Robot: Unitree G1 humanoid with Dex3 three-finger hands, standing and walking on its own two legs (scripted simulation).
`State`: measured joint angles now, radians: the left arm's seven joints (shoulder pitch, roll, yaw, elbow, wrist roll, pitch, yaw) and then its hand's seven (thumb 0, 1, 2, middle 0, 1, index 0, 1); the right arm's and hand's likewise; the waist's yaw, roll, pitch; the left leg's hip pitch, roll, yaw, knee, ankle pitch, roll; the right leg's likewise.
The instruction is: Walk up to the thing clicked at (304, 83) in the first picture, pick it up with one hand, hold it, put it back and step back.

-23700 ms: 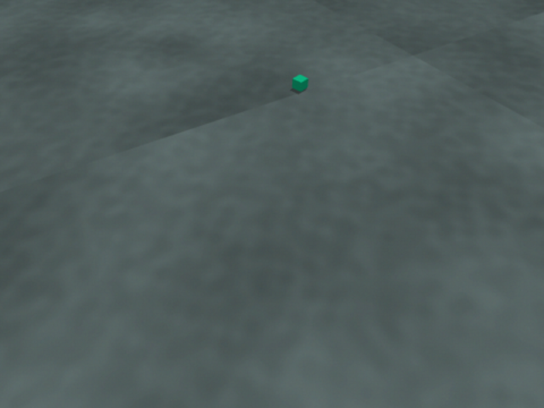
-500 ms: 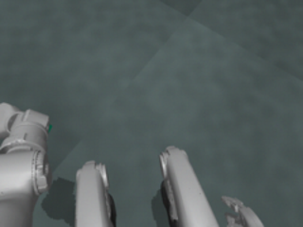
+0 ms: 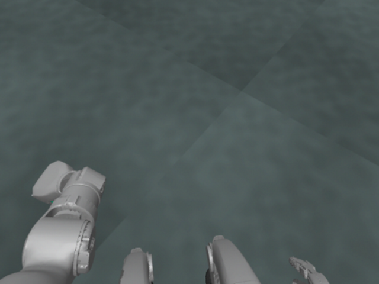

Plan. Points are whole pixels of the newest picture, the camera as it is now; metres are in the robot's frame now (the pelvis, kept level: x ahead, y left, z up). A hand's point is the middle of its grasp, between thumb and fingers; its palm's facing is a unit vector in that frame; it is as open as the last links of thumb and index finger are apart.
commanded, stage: lift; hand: left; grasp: from above
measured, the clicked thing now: (76, 196) +0.37 +0.25 -0.11
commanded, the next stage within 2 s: hold in 0.48 s
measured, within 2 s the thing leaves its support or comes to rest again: neither
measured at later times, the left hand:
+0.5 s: hand (43, 184) +0.35 +0.26 +0.02, palm faces -0.21 -0.41 -0.89, open 10.3 cm
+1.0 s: hand (40, 172) +0.36 +0.25 +0.05, palm faces -0.17 -0.43 -0.89, open 10.3 cm
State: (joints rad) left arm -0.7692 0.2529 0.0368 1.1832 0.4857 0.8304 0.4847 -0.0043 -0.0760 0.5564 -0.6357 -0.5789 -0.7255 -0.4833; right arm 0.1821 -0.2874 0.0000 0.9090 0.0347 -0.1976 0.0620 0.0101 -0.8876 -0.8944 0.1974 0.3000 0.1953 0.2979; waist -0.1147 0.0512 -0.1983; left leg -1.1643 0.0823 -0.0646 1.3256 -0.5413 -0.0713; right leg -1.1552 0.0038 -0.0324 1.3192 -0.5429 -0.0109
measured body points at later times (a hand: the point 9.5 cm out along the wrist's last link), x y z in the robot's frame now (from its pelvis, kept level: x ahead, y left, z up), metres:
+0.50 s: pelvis +0.03 +0.02 +0.08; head +0.08 +0.01 +0.52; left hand +0.36 +0.28 +0.07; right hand +0.11 -0.24 -0.05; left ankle +0.04 +0.16 -0.61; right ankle +0.04 -0.11 -0.61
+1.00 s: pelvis +0.05 +0.02 +0.10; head +0.09 +0.00 +0.55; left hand +0.37 +0.27 +0.10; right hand +0.15 -0.24 -0.03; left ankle +0.04 +0.16 -0.61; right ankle +0.04 -0.11 -0.61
